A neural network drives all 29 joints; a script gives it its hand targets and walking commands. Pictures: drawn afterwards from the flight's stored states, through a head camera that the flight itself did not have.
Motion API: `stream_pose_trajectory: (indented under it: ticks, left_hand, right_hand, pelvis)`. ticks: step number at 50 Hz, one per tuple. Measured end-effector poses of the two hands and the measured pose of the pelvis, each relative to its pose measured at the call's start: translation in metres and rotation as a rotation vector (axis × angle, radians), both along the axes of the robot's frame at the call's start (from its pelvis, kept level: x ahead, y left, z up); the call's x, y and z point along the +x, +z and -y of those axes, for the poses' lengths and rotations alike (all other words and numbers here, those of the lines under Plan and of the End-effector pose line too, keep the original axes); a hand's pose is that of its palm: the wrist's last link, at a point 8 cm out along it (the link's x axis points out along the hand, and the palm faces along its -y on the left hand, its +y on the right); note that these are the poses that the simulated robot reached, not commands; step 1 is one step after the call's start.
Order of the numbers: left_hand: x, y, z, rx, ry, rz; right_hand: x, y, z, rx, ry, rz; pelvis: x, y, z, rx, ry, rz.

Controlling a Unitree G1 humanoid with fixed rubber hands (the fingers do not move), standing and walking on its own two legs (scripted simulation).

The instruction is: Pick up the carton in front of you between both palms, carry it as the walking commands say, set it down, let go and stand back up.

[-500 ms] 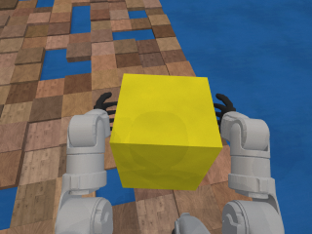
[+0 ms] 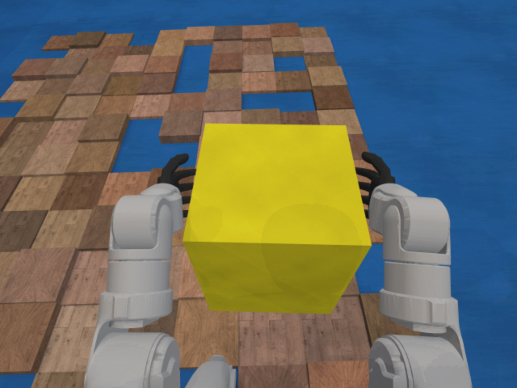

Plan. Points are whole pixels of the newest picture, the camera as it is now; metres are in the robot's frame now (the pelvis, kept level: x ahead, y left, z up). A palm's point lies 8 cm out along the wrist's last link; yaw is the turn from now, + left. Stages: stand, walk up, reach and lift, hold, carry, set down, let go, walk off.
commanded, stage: carry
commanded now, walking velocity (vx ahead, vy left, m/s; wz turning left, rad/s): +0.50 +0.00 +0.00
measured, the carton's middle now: (272, 225) +0.37 +0.02 +0.04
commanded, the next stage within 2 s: none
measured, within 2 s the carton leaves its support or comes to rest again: neither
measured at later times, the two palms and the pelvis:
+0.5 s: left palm (206, 47) +0.68 +0.17 +0.17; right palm (365, 50) +0.66 -0.13 +0.18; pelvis +0.30 +0.04 +0.01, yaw +0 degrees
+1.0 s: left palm out of the picture +0.97 +0.16 +0.17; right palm out of the picture +0.99 -0.14 +0.17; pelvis +0.60 +0.00 +0.00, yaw -1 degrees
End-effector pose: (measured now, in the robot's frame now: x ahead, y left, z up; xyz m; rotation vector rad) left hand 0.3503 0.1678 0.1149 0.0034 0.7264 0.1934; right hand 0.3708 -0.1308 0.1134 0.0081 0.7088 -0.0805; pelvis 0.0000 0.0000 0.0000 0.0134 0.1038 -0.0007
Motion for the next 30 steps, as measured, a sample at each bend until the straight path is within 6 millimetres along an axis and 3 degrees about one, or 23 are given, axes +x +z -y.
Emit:
stream_pose_trajectory:
  ticks: [7,11,16,23,30]
  left_hand:
    - [0.109,-0.002,-0.017,-0.007,-0.058,0.047]
    - [0.165,0.002,-0.020,-0.030,-0.097,0.041]
    - [0.226,0.029,-0.013,-0.070,-0.117,0.078]
    - [0.306,0.054,-0.003,-0.070,-0.104,0.083]
    - [0.395,0.056,0.012,-0.018,-0.064,0.060]
  right_hand:
    - [0.093,0.003,-0.016,-0.030,-0.040,0.047]
    - [0.134,0.010,-0.019,-0.055,-0.078,0.040]
    - [0.182,0.038,-0.013,-0.041,-0.139,0.077]
    - [0.265,0.065,-0.002,-0.023,-0.145,0.082]
    - [0.369,0.057,0.013,-0.027,-0.064,0.059]
  pelvis:
    - [0.102,-0.020,-0.030,-0.001,-0.008,0.016]
    - [0.139,-0.013,-0.043,-0.007,-0.014,0.017]
    - [0.184,0.002,-0.050,-0.029,-0.017,0.004]
    - [0.269,0.010,-0.041,-0.029,-0.009,-0.007]
    - [0.374,-0.009,-0.013,0.010,0.013,0.026]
